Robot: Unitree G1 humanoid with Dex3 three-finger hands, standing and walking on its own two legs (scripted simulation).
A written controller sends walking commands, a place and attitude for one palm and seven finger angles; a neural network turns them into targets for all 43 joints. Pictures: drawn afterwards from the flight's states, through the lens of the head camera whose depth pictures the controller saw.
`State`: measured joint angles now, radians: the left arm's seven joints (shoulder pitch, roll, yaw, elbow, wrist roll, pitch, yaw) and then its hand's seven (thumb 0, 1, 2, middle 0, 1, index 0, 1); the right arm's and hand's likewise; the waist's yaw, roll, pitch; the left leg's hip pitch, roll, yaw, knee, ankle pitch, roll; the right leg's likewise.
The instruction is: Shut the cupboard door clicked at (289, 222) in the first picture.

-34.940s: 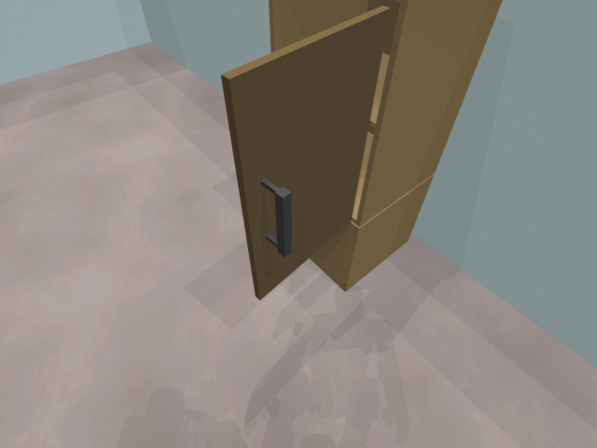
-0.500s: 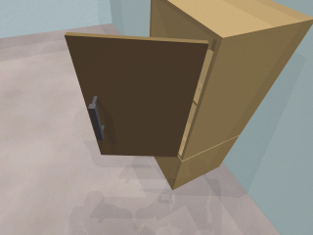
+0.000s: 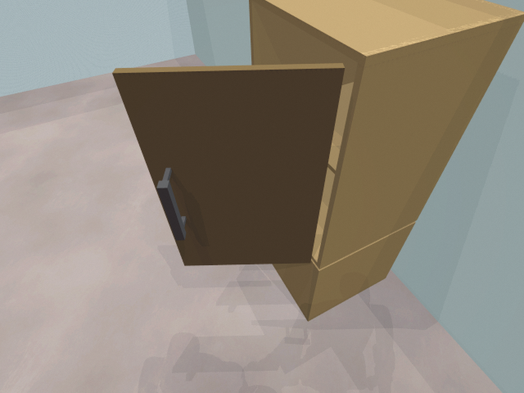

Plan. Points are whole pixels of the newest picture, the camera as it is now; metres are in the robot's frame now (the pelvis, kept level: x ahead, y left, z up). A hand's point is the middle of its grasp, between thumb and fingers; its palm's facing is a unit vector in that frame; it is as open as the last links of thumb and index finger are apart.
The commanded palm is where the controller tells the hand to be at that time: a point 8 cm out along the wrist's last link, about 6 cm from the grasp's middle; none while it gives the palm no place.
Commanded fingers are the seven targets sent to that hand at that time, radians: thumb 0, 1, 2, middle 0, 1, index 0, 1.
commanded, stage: look again from close up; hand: left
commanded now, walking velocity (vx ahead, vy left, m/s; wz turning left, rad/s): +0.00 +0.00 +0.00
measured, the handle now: (174, 205) +0.50 +0.23 -0.04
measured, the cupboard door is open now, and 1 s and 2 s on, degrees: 63 63 63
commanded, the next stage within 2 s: shuffle to correct the standing spot in 0.10 s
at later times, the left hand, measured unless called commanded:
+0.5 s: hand out of the picture +0.03 +0.17 -0.19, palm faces +0.06 -0.98 -0.16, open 7.4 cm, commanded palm none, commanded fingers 0.00 0.90 0.90 -0.20 -0.30 -0.20 -0.30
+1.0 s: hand out of the picture +0.11 +0.18 -0.18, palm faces +0.07 -0.97 -0.22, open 7.3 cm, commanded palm none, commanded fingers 0.00 0.90 0.90 -0.20 -0.30 -0.20 -0.30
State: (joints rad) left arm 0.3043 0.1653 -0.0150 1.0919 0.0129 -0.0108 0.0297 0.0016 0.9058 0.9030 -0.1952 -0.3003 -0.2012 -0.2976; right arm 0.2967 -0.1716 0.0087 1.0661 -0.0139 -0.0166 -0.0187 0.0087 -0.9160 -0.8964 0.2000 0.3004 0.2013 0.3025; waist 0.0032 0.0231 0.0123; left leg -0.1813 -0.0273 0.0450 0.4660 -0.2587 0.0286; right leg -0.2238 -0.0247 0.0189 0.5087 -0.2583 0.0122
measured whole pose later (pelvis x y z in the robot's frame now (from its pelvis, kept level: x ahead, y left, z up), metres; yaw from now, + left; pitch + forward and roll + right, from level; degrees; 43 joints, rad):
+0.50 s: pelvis +0.04 +0.00 -0.01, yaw +2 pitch -1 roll +0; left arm 0.32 0.17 0.02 1.08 0.02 -0.01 0.01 0.00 0.90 0.90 -0.20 -0.30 -0.20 -0.30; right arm 0.32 -0.16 0.00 1.10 -0.02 -0.01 -0.01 0.00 -0.91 -0.90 0.20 0.30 0.20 0.30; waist 0.01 -0.03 0.02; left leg -0.20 -0.02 0.01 0.58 -0.37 0.03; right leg -0.21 -0.02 -0.01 0.58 -0.36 0.00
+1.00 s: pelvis +0.06 +0.00 -0.01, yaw +1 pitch +0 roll +1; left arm 0.19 0.18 0.03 1.02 0.01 0.02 0.06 0.00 0.91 0.90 -0.20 -0.30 -0.20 -0.30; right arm 0.20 -0.15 -0.03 1.06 -0.01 0.01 -0.05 0.01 -0.92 -0.90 0.20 0.30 0.20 0.30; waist 0.01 -0.03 0.07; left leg -0.15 -0.02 0.07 0.53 -0.37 0.03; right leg -0.26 -0.03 -0.07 0.60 -0.33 -0.01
